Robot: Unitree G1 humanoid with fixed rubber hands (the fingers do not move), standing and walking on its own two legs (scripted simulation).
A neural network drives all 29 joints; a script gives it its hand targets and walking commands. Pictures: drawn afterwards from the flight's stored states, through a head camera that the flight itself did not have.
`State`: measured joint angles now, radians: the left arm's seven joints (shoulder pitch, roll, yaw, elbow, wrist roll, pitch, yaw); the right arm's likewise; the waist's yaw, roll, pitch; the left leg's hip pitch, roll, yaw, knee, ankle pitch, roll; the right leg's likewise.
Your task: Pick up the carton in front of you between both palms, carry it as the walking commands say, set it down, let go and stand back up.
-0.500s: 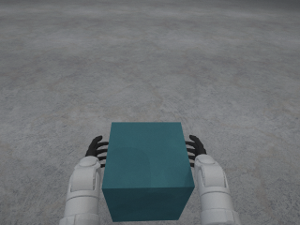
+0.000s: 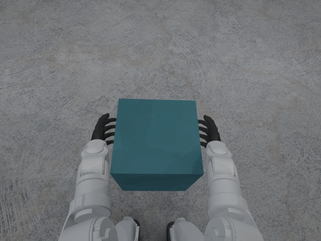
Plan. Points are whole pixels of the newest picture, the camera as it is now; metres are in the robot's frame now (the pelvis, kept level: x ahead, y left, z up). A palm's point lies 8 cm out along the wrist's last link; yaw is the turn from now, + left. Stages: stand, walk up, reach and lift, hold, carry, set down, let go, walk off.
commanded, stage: set down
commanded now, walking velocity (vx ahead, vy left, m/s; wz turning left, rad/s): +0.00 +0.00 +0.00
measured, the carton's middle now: (155, 150) +0.37 +0.01 -0.11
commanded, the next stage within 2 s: none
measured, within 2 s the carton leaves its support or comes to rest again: rests again in 1.90 s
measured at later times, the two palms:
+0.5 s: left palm (109, 147) +0.41 +0.17 -0.20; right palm (193, 148) +0.41 -0.13 -0.20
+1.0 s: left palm (113, 153) +0.44 +0.18 -0.36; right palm (182, 154) +0.44 -0.12 -0.37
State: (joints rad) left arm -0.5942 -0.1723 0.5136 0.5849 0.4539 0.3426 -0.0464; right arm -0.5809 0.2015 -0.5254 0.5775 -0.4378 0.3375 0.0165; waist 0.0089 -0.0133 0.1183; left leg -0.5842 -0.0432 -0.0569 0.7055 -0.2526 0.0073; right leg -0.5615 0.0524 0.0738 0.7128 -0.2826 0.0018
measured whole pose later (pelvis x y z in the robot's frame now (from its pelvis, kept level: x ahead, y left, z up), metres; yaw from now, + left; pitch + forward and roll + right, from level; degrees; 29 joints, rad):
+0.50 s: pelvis -0.01 +0.00 -0.13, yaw -1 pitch +39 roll -1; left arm -0.75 -0.07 0.43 0.63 0.25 0.22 0.01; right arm -0.72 0.13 -0.46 0.60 -0.23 0.21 -0.06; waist 0.01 -0.02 -0.20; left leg -1.57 -0.08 -0.08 1.30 -0.42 -0.01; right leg -1.54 0.10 0.08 1.31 -0.46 0.03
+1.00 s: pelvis -0.05 +0.00 -0.26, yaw -2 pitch +45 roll -2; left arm -1.07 0.08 0.40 0.76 0.17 0.24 0.04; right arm -1.03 0.02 -0.44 0.71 -0.14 0.22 -0.13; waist 0.03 -0.03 -0.08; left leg -2.06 -0.11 -0.08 1.77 -0.50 -0.04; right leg -2.03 0.15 0.06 1.77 -0.54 0.06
